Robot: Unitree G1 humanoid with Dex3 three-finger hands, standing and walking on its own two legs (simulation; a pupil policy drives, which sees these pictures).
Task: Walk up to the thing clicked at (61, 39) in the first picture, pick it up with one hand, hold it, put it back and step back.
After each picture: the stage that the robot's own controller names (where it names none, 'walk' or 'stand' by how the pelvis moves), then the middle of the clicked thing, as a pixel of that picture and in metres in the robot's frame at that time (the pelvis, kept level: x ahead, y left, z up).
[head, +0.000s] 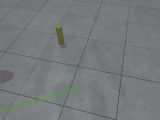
stand; (60, 35) +1.41 +0.30 -0.65
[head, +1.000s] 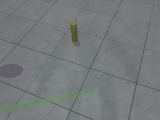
walk; (74, 32) +1.31 +0.20 -0.64
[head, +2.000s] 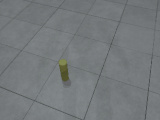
walk; (64, 70) +0.82 +0.22 -0.63
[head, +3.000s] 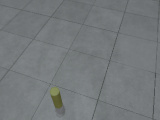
walk; (56, 98) +0.55 +0.23 -0.63
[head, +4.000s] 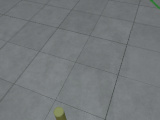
stand; (61, 117) +0.43 +0.21 -0.63
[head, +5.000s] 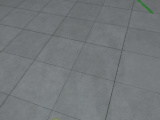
stand; out of the picture +0.38 +0.22 -0.65
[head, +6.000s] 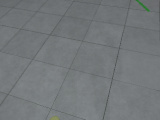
stand; out of the picture +0.39 +0.23 -0.66
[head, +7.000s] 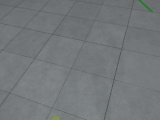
stand; out of the picture +0.40 +0.23 -0.66
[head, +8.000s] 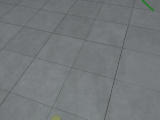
stand; out of the picture +0.39 +0.23 -0.66
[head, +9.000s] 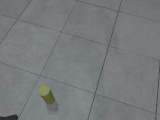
go down; (47, 95) +0.43 +0.23 -0.54
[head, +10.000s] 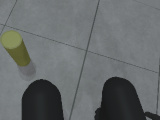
go down; (18, 51) +0.46 +0.28 -0.24
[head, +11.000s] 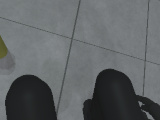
close in; out of the picture +0.45 +0.30 -0.21
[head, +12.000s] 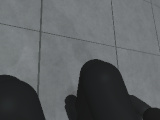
close; out of the picture +0.43 +0.33 -0.15
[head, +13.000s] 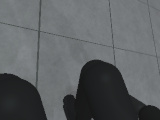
lift; out of the picture +0.41 +0.33 -0.16
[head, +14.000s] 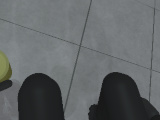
lift; out of the picture +0.32 +0.28 -0.06
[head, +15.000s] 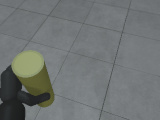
lift; (38, 84) +0.31 +0.16 +0.07
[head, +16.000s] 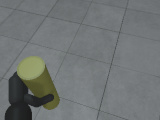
hold; (43, 87) +0.31 +0.16 +0.03
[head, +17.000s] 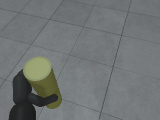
crouch; (46, 87) +0.31 +0.15 +0.03
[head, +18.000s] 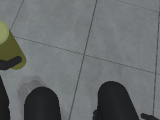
crouch; (7, 50) +0.43 +0.24 -0.06
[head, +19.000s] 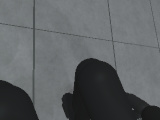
lower; out of the picture +0.41 +0.32 -0.16
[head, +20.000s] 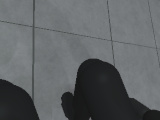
lower; out of the picture +0.42 +0.33 -0.16
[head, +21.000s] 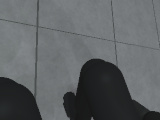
lower; out of the picture +0.41 +0.33 -0.16
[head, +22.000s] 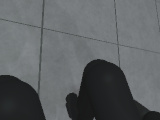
lower; out of the picture +0.40 +0.32 -0.16
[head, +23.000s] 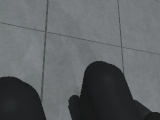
loosen; out of the picture +0.41 +0.29 -0.15
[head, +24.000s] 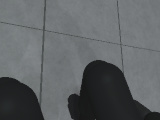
withdraw; out of the picture +0.40 +0.29 -0.17
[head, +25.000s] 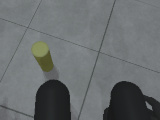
walk; (44, 58) +0.45 +0.23 -0.29
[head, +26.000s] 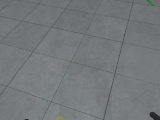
stand; out of the picture +0.37 +0.18 -0.59
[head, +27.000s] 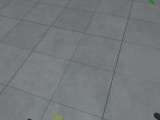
stand; out of the picture +0.38 +0.19 -0.60
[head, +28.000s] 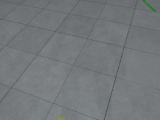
stand; out of the picture +0.39 +0.19 -0.63
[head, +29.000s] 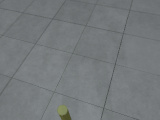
walk; (64, 115) +0.40 +0.18 -0.64
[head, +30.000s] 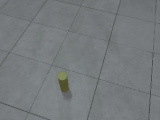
walk; (63, 82) +0.59 +0.15 -0.63
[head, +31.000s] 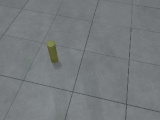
walk; (52, 52) +0.91 +0.29 -0.62
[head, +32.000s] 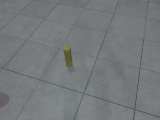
stand; (68, 56) +1.04 +0.19 -0.65
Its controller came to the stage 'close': yes
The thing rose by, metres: 0.68
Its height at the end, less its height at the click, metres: +0.00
